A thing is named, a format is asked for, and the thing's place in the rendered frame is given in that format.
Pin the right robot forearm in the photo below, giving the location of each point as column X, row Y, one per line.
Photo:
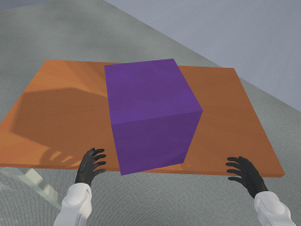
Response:
column 272, row 212

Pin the robot left hand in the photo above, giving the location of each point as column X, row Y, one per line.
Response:
column 86, row 171

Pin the robot right hand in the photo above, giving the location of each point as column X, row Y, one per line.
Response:
column 251, row 178

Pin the carton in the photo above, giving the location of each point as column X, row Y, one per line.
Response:
column 153, row 113

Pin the table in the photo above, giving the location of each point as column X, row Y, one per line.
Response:
column 64, row 112

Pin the left robot forearm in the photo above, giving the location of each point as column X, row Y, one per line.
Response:
column 75, row 207

